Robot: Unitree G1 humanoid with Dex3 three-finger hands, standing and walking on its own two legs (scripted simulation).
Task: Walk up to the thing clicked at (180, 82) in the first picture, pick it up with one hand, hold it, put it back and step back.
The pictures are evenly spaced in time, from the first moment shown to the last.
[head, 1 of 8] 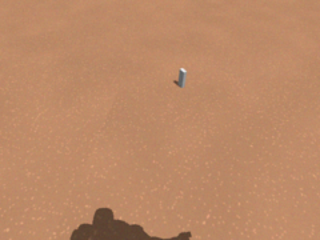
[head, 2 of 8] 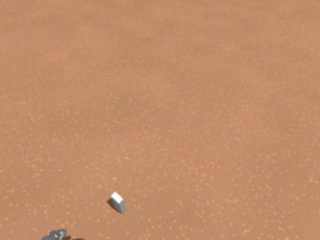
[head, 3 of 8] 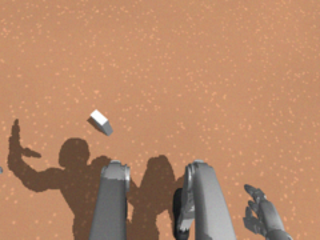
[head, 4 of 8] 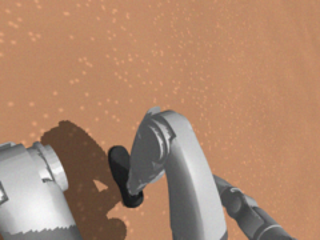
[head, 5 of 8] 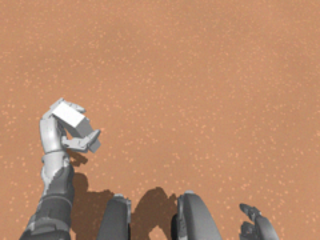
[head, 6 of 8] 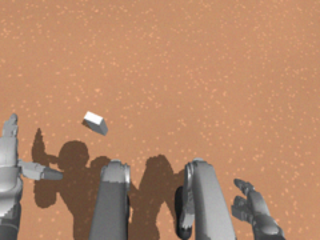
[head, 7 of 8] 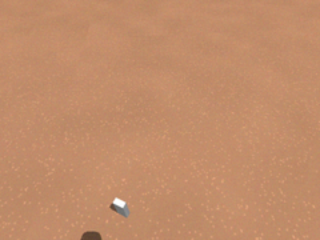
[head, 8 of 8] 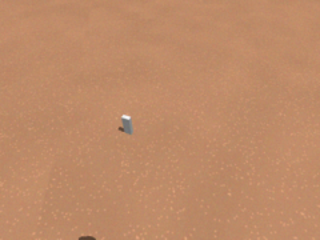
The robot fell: no
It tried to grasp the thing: yes
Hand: left
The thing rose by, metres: 0.67
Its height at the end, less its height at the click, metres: +0.00
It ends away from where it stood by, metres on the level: 0.03
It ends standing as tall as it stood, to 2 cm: yes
